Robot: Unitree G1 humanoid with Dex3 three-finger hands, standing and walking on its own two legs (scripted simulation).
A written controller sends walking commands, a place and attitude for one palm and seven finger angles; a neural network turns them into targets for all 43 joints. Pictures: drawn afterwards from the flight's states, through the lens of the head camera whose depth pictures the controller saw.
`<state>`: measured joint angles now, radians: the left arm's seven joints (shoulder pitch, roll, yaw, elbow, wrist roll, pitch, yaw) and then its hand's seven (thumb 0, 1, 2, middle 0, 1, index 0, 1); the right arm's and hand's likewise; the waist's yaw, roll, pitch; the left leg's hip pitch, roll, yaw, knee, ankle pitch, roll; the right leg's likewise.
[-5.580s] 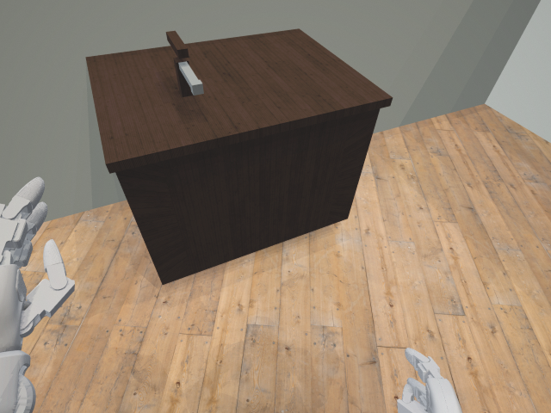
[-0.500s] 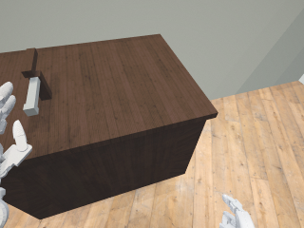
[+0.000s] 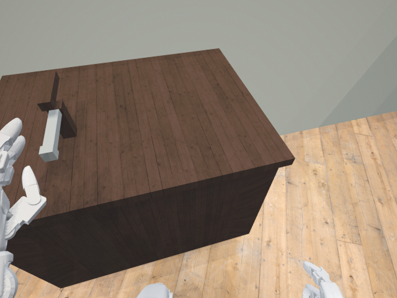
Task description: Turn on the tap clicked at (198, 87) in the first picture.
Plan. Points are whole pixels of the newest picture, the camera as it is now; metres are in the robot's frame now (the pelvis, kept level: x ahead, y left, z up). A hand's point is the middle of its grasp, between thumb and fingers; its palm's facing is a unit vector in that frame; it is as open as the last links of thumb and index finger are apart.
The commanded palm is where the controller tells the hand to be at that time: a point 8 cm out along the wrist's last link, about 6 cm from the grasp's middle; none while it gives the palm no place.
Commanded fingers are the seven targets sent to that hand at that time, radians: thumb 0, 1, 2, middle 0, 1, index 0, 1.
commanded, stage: shuffle to correct the standing spot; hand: left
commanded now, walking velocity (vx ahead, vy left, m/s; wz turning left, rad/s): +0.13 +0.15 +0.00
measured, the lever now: (49, 152) +0.38 +0.37 +0.05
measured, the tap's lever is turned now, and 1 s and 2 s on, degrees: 0 0 0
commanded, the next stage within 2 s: come to a stop and stand still in 0.04 s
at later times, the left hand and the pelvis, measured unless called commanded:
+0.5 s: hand (19, 165) +0.26 +0.31 +0.17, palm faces +0.42 -0.83 -0.38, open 7.5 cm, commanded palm +0.21 +0.33 +0.18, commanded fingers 0.00 0.90 0.90 -0.20 -0.30 -0.20 -0.30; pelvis +0.05 +0.05 +0.00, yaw +0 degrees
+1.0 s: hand (24, 191) +0.24 +0.30 +0.14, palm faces +0.22 -0.87 -0.44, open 7.5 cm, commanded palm +0.18 +0.35 +0.18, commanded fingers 0.00 0.90 0.90 -0.20 -0.30 -0.20 -0.30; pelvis +0.01 +0.08 +0.00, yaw -2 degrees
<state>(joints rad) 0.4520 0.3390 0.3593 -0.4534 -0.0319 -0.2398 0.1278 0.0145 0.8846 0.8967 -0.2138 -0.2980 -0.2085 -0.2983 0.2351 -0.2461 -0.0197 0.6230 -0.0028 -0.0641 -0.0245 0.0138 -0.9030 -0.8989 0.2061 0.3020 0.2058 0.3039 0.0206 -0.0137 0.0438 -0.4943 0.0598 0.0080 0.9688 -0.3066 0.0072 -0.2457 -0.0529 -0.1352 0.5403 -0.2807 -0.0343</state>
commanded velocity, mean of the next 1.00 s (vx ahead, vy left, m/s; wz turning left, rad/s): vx -0.03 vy -0.03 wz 0.00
